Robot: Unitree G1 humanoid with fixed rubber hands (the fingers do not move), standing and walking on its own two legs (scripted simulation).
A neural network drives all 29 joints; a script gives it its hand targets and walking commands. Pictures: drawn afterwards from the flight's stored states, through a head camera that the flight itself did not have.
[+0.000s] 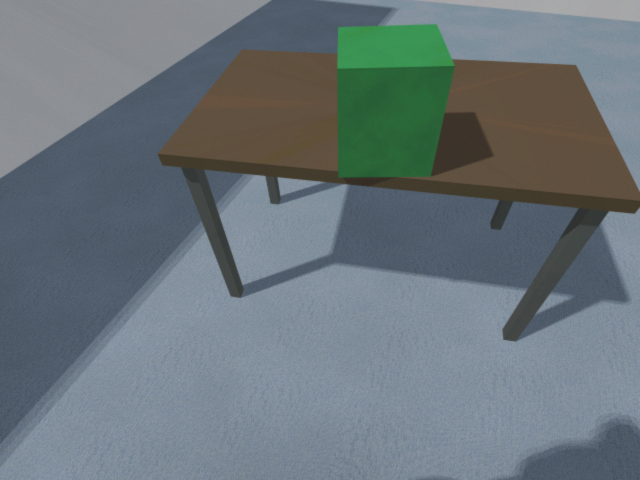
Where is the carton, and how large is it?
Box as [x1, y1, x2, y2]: [337, 24, 454, 177]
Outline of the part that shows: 436,24 338,27 338,177 430,176 454,67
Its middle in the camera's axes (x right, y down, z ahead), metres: +0.14 -0.31 +0.85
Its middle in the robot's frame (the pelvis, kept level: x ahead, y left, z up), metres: +0.86 -0.11 +0.03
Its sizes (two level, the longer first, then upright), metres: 0.210 0.200 0.250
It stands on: a table, 0.68 m high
